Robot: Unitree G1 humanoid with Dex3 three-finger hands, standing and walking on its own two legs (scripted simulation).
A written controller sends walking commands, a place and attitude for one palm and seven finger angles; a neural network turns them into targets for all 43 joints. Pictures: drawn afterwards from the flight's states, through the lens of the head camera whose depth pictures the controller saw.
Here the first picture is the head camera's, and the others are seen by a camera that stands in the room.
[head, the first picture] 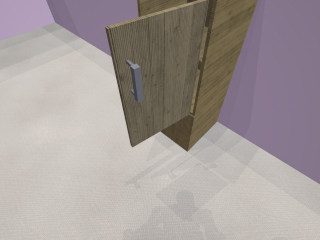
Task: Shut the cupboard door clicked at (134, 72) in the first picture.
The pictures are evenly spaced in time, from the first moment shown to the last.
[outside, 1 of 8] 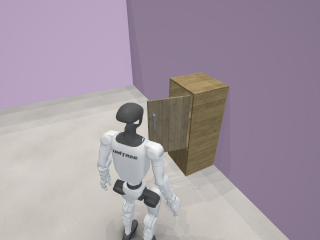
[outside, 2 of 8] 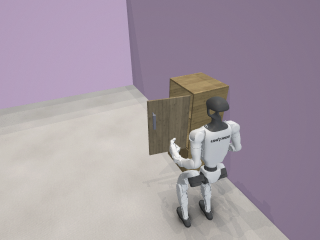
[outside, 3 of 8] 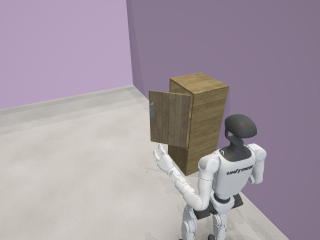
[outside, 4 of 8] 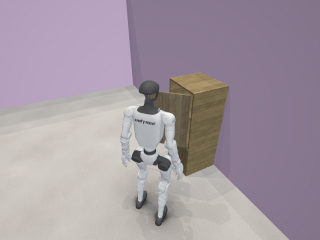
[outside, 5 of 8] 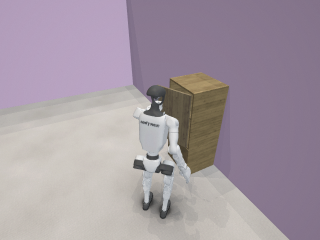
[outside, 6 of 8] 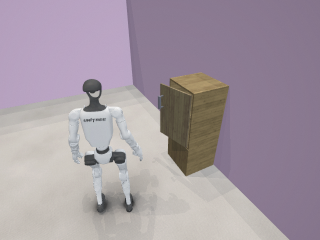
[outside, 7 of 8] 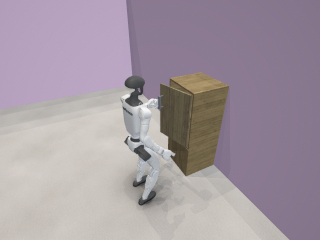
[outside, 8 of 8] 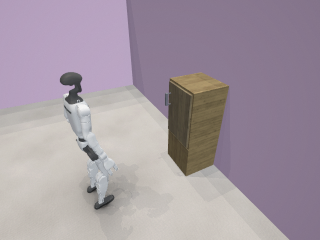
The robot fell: no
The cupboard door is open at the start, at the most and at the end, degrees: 79 79 0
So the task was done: yes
